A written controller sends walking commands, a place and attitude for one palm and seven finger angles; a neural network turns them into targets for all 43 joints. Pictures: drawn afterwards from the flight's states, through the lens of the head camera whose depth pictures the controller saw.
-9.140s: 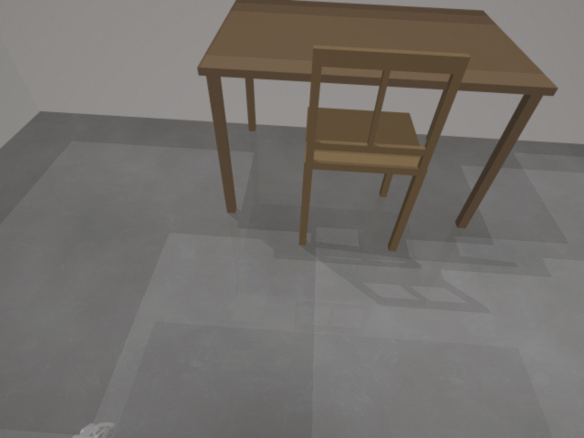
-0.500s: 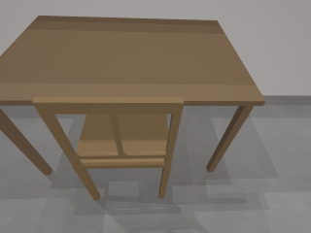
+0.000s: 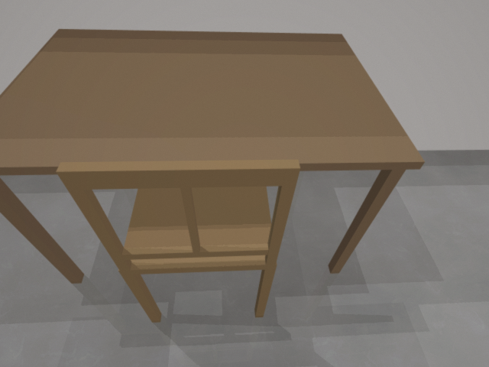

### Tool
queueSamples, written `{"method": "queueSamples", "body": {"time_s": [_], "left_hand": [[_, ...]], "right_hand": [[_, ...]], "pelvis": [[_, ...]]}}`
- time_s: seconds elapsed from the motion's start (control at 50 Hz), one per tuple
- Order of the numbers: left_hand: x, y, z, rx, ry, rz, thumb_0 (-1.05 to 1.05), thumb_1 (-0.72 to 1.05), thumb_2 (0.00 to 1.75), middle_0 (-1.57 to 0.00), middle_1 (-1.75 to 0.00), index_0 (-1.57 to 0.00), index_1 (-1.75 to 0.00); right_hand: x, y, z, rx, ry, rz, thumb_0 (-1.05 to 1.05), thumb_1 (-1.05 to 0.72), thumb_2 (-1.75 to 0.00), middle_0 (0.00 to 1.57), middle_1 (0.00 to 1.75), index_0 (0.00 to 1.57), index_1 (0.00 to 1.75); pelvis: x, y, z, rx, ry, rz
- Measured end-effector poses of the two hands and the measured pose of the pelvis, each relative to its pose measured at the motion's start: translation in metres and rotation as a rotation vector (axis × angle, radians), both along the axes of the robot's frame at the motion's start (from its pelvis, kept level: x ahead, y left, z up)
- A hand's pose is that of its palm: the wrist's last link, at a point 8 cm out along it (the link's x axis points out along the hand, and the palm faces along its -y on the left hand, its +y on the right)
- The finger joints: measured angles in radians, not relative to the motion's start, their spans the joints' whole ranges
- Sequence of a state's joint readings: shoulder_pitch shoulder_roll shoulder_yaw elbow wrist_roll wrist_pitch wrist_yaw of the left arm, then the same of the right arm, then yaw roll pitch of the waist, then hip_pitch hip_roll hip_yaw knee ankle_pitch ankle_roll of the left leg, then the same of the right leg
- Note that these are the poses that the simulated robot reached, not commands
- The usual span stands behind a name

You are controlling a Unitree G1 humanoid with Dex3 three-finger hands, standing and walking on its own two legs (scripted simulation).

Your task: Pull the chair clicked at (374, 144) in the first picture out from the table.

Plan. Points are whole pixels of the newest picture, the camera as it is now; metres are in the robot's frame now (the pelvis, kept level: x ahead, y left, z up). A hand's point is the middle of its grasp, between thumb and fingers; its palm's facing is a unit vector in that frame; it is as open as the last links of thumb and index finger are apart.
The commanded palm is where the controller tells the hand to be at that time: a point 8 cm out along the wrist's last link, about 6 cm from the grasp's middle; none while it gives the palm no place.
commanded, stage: come to a stop and stand still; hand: left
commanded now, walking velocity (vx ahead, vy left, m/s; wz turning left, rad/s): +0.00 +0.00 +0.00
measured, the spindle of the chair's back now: (191, 221) +0.43 +0.15 -0.09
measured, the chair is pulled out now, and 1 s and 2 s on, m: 0.00 0.00 0.00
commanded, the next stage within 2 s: look again from close up in 0.10 s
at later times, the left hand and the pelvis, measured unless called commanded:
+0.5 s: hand out of the picture -0.01 +0.15 -0.18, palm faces +0.02 -0.99 -0.15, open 7.3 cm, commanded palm none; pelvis +0.01 +0.00 +0.00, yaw -1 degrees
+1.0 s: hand out of the picture -0.02 +0.14 -0.18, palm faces +0.02 -0.99 -0.14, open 7.3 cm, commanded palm none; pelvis +0.01 -0.01 +0.00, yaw -1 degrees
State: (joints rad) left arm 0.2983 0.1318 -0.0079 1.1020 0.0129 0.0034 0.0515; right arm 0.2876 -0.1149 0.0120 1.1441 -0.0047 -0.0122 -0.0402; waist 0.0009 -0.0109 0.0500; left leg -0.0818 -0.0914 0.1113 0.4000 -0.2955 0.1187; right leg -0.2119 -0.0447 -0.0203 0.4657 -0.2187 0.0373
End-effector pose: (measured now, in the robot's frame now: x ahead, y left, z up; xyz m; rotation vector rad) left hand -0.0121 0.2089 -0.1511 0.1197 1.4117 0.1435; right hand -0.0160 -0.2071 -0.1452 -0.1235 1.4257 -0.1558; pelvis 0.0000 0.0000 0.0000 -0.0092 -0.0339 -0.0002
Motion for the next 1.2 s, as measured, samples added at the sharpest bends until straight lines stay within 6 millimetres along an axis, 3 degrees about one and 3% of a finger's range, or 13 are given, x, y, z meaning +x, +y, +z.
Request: {"method": "queueSamples", "body": {"time_s": [1.2], "left_hand": [[-0.012, -0.023, 0.001, -0.028, 0.046, 0.003, 0.01, 0.91, 0.9, -0.2, -0.3, -0.2, -0.3]], "right_hand": [[-0.02, -0.003, 0.002, 0.014, 0.055, -0.032, 0.01, -0.91, -0.9, 0.2, 0.29, 0.2, 0.3]], "pelvis": [[0.007, -0.011, 0.003, -0.001, 0.01, -0.011]]}}
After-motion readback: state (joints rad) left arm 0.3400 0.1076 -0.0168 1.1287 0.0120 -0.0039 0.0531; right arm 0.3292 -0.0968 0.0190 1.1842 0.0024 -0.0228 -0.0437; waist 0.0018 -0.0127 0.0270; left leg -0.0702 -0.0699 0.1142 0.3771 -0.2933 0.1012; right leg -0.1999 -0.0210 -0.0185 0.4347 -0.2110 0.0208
